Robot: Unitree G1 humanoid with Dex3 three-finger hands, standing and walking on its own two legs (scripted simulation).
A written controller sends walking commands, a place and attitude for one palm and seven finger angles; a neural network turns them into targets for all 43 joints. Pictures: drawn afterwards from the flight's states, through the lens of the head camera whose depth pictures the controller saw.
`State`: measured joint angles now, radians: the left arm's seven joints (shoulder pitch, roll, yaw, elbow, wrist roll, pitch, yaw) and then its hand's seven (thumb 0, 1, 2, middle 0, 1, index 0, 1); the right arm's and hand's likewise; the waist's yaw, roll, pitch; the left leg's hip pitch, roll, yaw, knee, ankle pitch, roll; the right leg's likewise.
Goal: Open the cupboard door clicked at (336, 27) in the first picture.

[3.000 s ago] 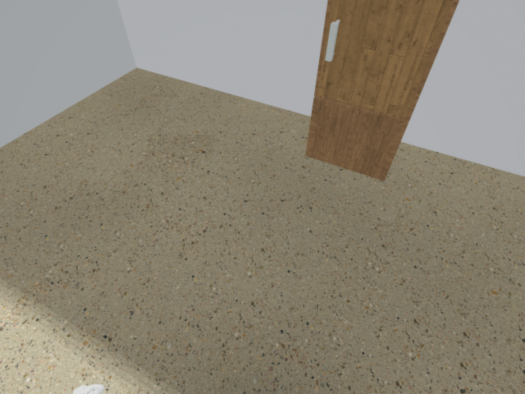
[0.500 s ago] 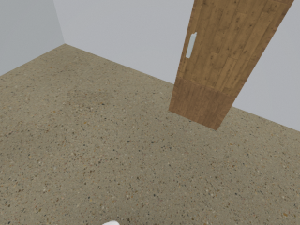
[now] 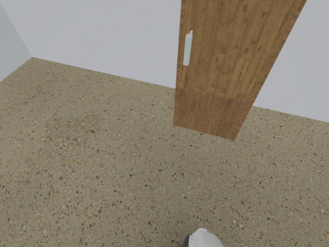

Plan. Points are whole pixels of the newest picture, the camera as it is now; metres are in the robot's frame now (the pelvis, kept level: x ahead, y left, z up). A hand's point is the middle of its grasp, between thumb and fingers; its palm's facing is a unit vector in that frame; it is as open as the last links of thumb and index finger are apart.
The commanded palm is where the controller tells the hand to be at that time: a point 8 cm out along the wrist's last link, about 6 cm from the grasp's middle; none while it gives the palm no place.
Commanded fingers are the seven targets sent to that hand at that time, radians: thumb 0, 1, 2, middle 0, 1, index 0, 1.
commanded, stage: turn to face it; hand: left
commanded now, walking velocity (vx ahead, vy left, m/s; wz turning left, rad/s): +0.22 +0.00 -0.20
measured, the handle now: (188, 48) +0.97 -0.10 -0.06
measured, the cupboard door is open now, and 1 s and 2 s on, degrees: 0 0 0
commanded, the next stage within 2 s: take the last steps up to it in 0.64 s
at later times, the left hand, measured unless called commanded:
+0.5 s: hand (108, 219) +0.22 +0.17 -0.17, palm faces -0.05 -0.98 -0.19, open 7.3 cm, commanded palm none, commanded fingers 0.00 0.90 0.90 -0.20 -0.30 -0.20 -0.30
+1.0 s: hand (119, 199) +0.27 +0.15 -0.16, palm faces -0.25 -0.94 -0.23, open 7.4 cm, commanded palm none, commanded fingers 0.00 0.90 0.90 -0.20 -0.30 -0.20 -0.30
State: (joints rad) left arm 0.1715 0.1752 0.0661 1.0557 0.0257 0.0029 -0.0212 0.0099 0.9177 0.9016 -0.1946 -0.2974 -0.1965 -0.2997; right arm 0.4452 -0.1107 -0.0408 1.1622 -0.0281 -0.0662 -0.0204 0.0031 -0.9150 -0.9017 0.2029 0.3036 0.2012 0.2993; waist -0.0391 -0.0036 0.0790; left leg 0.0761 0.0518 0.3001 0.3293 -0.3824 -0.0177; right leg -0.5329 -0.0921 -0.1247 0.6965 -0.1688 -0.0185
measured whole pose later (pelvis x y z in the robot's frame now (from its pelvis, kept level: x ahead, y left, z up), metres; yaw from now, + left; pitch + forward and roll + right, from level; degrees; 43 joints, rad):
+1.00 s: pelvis +0.18 -0.02 +0.00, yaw -17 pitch +0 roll +0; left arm 0.25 0.16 0.04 1.04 0.02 -0.02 0.00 0.01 0.91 0.90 -0.20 -0.30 -0.20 -0.30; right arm 0.31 -0.21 -0.06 1.09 -0.02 0.04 -0.01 0.01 -0.91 -0.90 0.20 0.30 0.20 0.30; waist -0.02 0.06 0.02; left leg -0.36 0.11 0.13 0.80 -0.46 -0.02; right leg -0.17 -0.01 -0.11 0.52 -0.35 -0.03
